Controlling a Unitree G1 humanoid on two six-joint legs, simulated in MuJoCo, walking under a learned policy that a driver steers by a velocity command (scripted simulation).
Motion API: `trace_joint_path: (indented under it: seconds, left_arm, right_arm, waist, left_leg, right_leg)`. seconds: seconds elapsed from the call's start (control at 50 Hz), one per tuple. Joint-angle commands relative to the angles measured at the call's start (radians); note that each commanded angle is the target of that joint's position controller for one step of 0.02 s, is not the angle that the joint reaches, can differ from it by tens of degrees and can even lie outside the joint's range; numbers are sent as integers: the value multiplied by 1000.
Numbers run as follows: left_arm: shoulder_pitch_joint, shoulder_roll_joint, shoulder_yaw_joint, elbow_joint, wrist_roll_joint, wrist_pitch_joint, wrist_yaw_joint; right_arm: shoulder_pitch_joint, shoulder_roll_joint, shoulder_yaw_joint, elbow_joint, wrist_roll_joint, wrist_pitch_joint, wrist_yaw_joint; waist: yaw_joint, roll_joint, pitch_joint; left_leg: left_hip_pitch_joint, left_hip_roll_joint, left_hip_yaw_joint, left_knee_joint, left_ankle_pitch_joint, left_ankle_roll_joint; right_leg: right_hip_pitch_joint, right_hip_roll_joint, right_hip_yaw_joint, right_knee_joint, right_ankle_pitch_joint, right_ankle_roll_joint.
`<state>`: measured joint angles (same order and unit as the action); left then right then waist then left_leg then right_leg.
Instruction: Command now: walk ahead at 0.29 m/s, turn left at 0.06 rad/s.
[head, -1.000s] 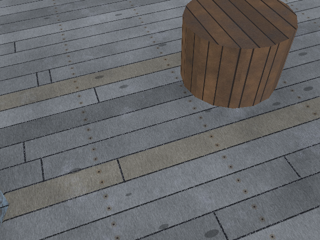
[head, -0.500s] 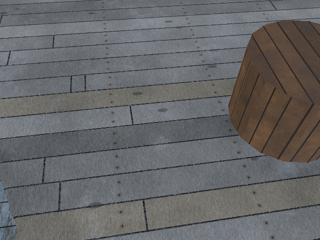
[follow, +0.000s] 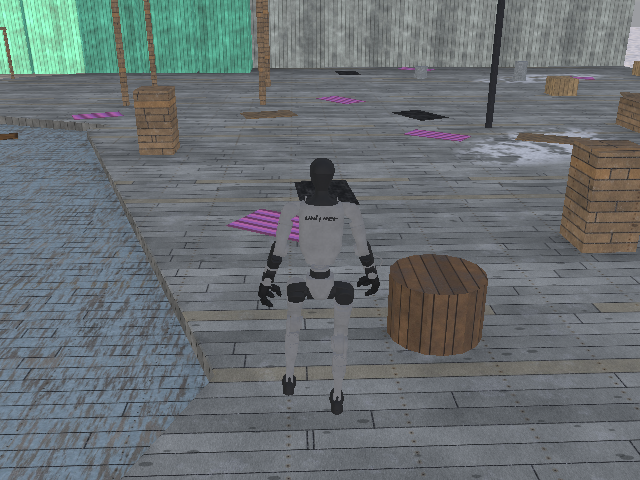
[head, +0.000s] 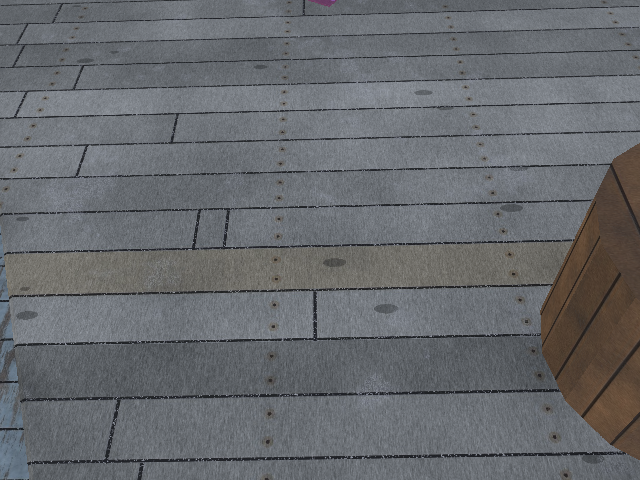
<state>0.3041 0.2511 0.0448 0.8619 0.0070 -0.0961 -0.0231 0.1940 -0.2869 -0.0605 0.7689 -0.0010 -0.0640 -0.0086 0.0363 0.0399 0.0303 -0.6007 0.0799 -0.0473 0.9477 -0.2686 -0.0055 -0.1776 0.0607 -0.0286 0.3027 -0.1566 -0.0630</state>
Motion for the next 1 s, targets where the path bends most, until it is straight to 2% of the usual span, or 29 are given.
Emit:
trace_joint_path:
  seconds: [0.02, 0.06, 0.12, 0.16, 0.18, 0.2, 0.22, 0.24, 0.26, 0.28, 0.3, 0.32, 0.36, 0.4, 0.44, 0.46, 0.48, 0.5, 0.52, 0.54, 0.56, 0.6, 0.64, 0.8, 1.0]
  left_arm:
    - [-60, 164, 34, -60, -7, -3, 15]
    - [-29, 167, 32, -41, -10, 8, 21]
    - [-9, 168, 29, -15, -15, 24, 24]
    - [-31, 170, 29, -10, -22, 34, 27]
    - [-41, 163, 27, -8, -26, 37, 29]
    - [-3, 148, 21, -3, -14, 33, 29]
    - [60, 107, 6, -7, 14, 20, 26]
    - [149, 39, -19, 21, 7, 18, 24]
    - [93, 92, -10, 18, -6, 33, 22]
    - [46, 126, 1, 3, -17, 50, 23]
    - [11, 128, 6, 2, -19, 73, 32]
    - [-7, 129, 10, -2, -14, 94, 42]
    - [14, 103, 8, 16, -9, 120, 58]
    - [42, 77, 5, 42, -3, 122, 59]
    - [49, 68, 5, 59, 8, 121, 53]
    - [29, 79, 6, 51, 22, 122, 50]
    - [3, 112, 8, 33, 31, 120, 52]
    - [-29, 170, 21, 32, 18, 118, 57]
    - [-52, 138, 16, 37, 13, 108, 54]
    - [-69, 108, 7, 42, 16, 95, 54]
    - [-82, 100, 4, 47, 17, 84, 53]
    - [-70, 92, 2, 58, 11, 64, 50]
    - [-41, 97, 1, 74, 4, 59, 49]
    - [-6, 84, -7, 108, -1, 66, 52]
    - [7, 62, -15, 140, 0, 74, 49]
  right_arm:
    - [27, -16, 2, -46, -4, -3, 0]
    - [-32, -20, 3, -54, 0, -3, 6]
    - [-89, -42, -3, -72, -3, -5, 14]
    - [-74, -62, -10, -70, -10, -12, 20]
    - [-28, -72, -17, -50, -17, -15, 19]
    - [11, -123, -31, -38, -26, -18, 12]
    - [56, -177, -38, -41, -39, -15, 4]
    - [87, -115, -22, -25, -42, 1, 0]
    - [99, -50, -3, -17, -21, 12, 7]
    - [64, -49, 2, -12, -10, 16, 14]
    - [11, -64, 0, -17, -12, 19, 16]
    - [-56, -81, -4, -27, -12, 22, 15]
    - [-143, -93, -9, -33, -24, 34, 9]
    - [-154, -77, -7, -20, -25, 41, 3]
    - [-145, -58, -2, 1, -11, 45, 0]
    - [-112, -37, 5, 21, -9, 45, 1]
    - [-93, -30, 8, 36, -14, 43, 1]
    - [-68, -38, 2, 39, -14, 44, -1]
    - [-89, -41, 2, 44, -18, 43, -7]
    - [-89, -41, -1, 49, -15, 42, -12]
    - [-78, -36, -2, 62, -12, 43, -17]
    - [-58, -40, -4, 87, -13, 44, -18]
    - [-55, -35, -5, 108, -10, 43, -15]
    - [-43, -38, -6, 185, -2, 54, -18]
    - [-48, -44, -6, 259, 2, 71, -28]
  waist:
    - [-40, -124, -85]
    - [-13, -127, -92]
    - [-1, -135, -85]
    - [-26, -131, -88]
    - [-53, -115, -103]
    - [-53, -65, -139]
    - [-30, 45, -237]
    - [-31, 183, -350]
    - [-66, 174, -339]
    - [-60, 118, -272]
    - [-47, 66, -219]
    - [-28, 50, -164]
    - [11, 102, -125]
    - [21, 108, -139]
    - [28, 94, -137]
    - [19, 72, -115]
    - [2, 37, -61]
    - [-44, -61, -5]
    - [-37, -103, 18]
    - [-46, -127, 22]
    - [-53, -139, 16]
    - [-50, -125, -2]
    - [-39, -93, -19]
    - [-29, -40, -41]
    - [-35, -43, -22]
  left_leg:
    - [86, -7, 28, -174, 169, -17]
    - [131, -33, 38, -280, 283, -14]
    - [153, -49, 22, -372, 285, 5]
    - [200, -58, 21, -448, 274, 31]
    - [281, -70, 32, -521, 347, 48]
    - [408, -21, -12, -538, 633, 77]
    - [640, 125, -137, -437, 1019, 157]
    - [772, 270, -283, -425, 1107, 310]
    - [732, 282, -346, -475, 988, 341]
    - [660, 254, -330, -509, 793, 312]
    - [575, 232, -312, -547, 612, 282]
    - [462, 209, -281, -593, 474, 256]
    - [291, 146, -204, -652, 296, 214]
    - [236, 104, -137, -658, 192, 194]
    - [203, 70, -102, -651, -19, 156]
    - [183, 45, -93, -654, -157, 110]
    - [162, 20, -84, -635, -251, 66]
    - [212, -36, -29, -616, -212, 31]
    - [317, -53, -4, -565, -118, 14]
    - [373, -52, -1, -532, -46, 18]
    - [401, -48, -1, -514, 5, 28]
    - [409, -47, -1, -499, 88, 42]
    - [412, -45, 0, -492, 151, 46]
    - [443, -43, 5, -469, 287, 39]
    - [455, -41, 6, -475, 291, 33]
  right_leg:
    - [9, -227, 79, -66, 705, -138]
    - [25, -215, 59, -58, 656, -120]
    - [79, -244, 89, -12, 581, -111]
    - [100, -253, 113, 58, 528, -92]
    - [94, -229, 110, 117, 485, -68]
    - [56, -175, 89, 199, 418, -24]
    - [-93, -107, 51, 353, 141, 25]
    - [-208, -63, 48, 528, -274, 74]
    - [-258, -67, 88, 645, -550, 104]
    - [-305, -90, 107, 693, -577, 113]
    - [-316, -110, 103, 699, -536, 120]
    - [-287, -125, 99, 650, -477, 127]
    - [-154, -121, 68, 521, -360, 135]
    - [-41, -103, 36, 398, -197, 125]
    - [53, -84, 8, 255, -45, 100]
    - [69, -99, 25, 202, -14, 80]
    - [38, -155, 84, 137, -59, 52]
    - [-99, -170, 98, 117, -247, 23]
    - [-217, -156, 105, 69, -375, 19]
    - [-254, -154, 106, 42, -378, 34]
    - [-254, -151, 101, 36, -332, 49]
    - [-206, -143, 90, 58, -242, 64]
    - [-166, -136, 81, 81, -175, 62]
    - [-105, -119, 56, 115, -23, 55]
    - [-83, -105, 39, 104, 23, 55]
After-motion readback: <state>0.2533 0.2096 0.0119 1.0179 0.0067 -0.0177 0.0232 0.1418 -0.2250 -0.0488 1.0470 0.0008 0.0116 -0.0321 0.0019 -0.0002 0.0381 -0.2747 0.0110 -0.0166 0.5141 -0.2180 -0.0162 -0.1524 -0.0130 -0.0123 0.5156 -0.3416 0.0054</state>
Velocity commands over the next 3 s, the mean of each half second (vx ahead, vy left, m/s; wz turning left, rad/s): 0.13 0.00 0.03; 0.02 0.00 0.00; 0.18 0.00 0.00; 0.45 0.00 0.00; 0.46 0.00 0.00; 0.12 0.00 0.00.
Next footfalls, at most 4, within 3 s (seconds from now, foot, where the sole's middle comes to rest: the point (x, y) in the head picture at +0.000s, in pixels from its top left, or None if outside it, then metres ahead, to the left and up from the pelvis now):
0.20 left None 0.24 0.14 -0.78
0.48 right None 0.17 -0.11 -0.78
1.88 right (401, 406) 0.63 -0.10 -0.78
2.44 left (300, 283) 0.95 0.14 -0.78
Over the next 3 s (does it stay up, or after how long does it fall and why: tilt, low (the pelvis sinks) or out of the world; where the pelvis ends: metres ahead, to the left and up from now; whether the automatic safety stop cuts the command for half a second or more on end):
stays up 0.91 0.05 -0.01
